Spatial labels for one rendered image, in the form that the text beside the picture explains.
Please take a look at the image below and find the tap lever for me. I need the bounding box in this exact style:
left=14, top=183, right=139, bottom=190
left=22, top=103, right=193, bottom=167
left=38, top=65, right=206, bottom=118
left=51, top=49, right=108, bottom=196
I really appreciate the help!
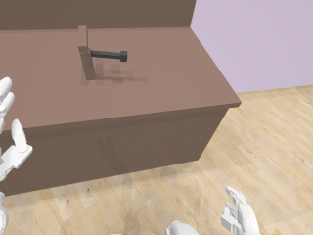
left=90, top=50, right=128, bottom=62

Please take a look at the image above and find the robot left hand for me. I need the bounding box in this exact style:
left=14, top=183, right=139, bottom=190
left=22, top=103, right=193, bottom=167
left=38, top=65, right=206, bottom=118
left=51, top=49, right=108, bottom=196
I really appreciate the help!
left=0, top=77, right=33, bottom=182

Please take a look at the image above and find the counter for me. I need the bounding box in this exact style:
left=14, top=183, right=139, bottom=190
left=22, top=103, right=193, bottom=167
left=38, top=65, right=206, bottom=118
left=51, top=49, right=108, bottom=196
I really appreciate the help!
left=0, top=0, right=242, bottom=197

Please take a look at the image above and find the robot right hand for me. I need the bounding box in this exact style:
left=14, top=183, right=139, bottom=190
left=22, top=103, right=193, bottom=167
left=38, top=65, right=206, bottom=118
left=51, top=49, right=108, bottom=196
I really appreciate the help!
left=221, top=185, right=260, bottom=235

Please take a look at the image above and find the right robot thigh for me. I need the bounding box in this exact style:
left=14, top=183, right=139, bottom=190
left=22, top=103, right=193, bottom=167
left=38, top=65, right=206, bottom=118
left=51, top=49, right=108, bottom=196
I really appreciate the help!
left=164, top=223, right=199, bottom=235

